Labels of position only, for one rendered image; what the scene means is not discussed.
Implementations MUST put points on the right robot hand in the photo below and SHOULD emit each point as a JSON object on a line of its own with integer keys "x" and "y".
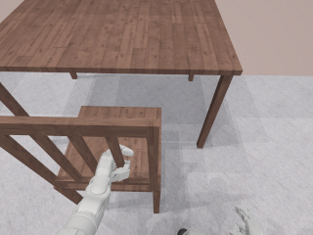
{"x": 253, "y": 226}

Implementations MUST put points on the left robot hand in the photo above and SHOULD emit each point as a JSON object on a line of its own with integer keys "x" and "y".
{"x": 107, "y": 167}

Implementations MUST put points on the chair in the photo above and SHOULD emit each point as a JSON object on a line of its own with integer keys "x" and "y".
{"x": 95, "y": 130}

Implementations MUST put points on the left robot forearm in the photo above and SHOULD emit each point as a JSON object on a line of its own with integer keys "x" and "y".
{"x": 88, "y": 214}

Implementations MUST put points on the table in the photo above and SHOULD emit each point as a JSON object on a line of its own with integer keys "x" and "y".
{"x": 185, "y": 37}

